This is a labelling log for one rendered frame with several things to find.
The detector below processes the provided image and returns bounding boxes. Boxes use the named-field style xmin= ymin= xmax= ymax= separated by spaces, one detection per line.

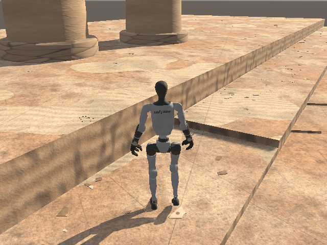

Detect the right robot thigh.
xmin=170 ymin=142 xmax=181 ymax=173

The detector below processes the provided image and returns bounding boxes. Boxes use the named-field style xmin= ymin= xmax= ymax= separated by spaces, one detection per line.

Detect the right robot hand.
xmin=182 ymin=140 xmax=194 ymax=150

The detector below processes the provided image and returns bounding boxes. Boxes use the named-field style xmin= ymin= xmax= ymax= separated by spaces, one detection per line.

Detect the left robot hand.
xmin=130 ymin=144 xmax=142 ymax=156

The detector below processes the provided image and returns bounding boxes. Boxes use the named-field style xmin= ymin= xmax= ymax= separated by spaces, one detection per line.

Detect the robot right upper arm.
xmin=173 ymin=103 xmax=188 ymax=130

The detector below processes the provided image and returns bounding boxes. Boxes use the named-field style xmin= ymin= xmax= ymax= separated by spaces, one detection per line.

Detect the left robot forearm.
xmin=132 ymin=124 xmax=142 ymax=146

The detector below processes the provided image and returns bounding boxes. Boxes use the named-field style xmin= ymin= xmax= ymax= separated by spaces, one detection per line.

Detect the right robot forearm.
xmin=183 ymin=122 xmax=192 ymax=141

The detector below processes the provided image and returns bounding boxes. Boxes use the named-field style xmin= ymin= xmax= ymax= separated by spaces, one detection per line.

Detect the robot right shin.
xmin=171 ymin=164 xmax=179 ymax=199

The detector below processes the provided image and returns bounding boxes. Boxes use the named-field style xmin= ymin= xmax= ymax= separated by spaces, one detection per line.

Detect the robot left upper arm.
xmin=137 ymin=103 xmax=152 ymax=132

